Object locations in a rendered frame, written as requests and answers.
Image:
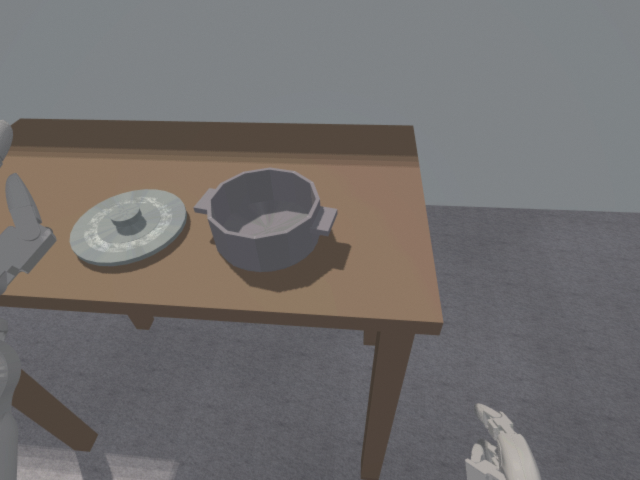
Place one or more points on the lid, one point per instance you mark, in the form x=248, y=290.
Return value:
x=96, y=240

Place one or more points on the knob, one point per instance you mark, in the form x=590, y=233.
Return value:
x=125, y=215

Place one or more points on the table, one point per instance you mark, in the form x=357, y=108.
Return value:
x=374, y=272

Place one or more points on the right robot hand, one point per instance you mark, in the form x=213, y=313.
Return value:
x=511, y=459

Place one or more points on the left robot forearm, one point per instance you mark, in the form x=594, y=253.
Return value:
x=10, y=371

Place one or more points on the left robot hand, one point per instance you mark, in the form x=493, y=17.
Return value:
x=21, y=248

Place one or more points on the pot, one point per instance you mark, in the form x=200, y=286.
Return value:
x=266, y=219

